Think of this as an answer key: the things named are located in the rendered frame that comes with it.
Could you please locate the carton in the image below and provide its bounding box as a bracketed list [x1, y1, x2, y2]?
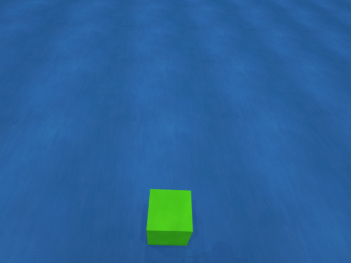
[146, 189, 193, 245]

